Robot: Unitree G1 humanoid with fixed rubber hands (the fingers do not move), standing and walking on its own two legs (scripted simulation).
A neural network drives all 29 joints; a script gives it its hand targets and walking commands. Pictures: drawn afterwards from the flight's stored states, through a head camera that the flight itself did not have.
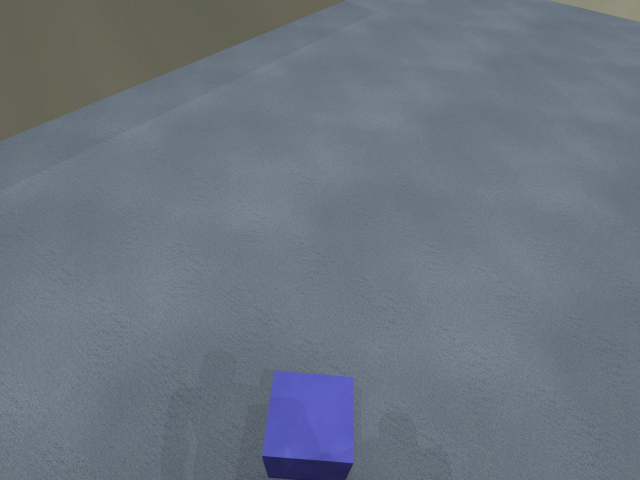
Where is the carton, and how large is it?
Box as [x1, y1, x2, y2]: [262, 371, 353, 479]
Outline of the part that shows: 274,371 262,457 268,477 293,479 345,479 353,462 353,377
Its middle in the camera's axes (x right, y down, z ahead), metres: -0.03 +0.51 +1.03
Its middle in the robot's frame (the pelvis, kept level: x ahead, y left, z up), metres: +0.38 +0.00 -0.64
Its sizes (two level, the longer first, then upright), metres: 0.210 0.200 0.250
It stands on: the floor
